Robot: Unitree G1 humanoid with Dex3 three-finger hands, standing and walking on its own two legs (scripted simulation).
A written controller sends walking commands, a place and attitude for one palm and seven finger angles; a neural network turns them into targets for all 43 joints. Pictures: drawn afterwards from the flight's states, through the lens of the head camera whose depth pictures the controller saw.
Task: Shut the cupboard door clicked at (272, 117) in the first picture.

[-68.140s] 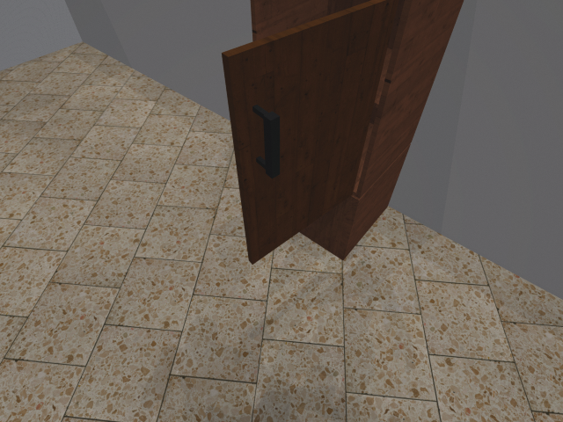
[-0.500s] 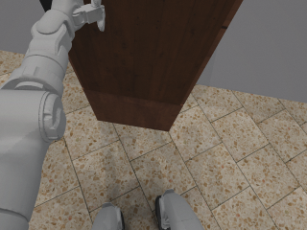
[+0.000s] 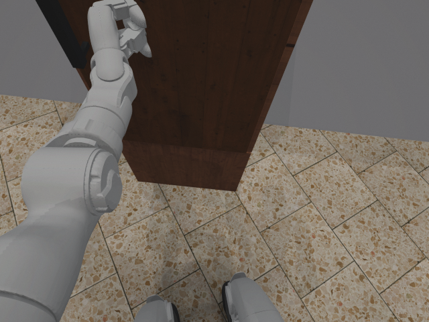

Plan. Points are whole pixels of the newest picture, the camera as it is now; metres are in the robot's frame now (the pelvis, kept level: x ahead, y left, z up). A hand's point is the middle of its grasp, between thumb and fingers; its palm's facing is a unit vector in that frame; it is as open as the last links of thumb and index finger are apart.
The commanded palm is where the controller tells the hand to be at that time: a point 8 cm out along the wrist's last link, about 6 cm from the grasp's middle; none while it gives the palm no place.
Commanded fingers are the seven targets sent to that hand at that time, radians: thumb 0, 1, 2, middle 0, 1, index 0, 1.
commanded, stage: pull the fist back off the door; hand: left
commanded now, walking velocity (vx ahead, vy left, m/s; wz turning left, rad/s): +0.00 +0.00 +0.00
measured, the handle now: (67, 25) +0.63 +0.14 +0.14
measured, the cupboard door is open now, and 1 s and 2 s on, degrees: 0 0 0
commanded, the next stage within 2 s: draw the hand back to the body in 0.34 s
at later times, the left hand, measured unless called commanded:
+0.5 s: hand (146, 56) +0.53 +0.01 +0.14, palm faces +0.03 -1.00 -0.02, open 3.1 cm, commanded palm +0.48 +0.08 +0.14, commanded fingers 0.00 0.90 0.90 -1.30 -1.50 -1.30 -1.50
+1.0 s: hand (70, 126) +0.39 +0.11 +0.18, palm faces +0.04 -1.00 -0.05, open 3.1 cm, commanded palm +0.34 +0.17 +0.18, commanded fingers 0.00 0.90 0.90 -1.08 -1.26 -1.08 -1.26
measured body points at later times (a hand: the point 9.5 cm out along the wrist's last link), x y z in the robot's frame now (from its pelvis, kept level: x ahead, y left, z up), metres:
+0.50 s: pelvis +0.04 -0.01 +0.03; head +0.12 -0.03 +0.47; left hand +0.52 +0.07 +0.15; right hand +0.11 -0.27 -0.10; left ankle +0.02 +0.11 -0.68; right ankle +0.04 -0.13 -0.68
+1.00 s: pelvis +0.03 -0.02 +0.05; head +0.02 -0.04 +0.50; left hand +0.38 +0.16 +0.18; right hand +0.20 -0.25 -0.05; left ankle +0.02 +0.11 -0.68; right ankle +0.04 -0.13 -0.68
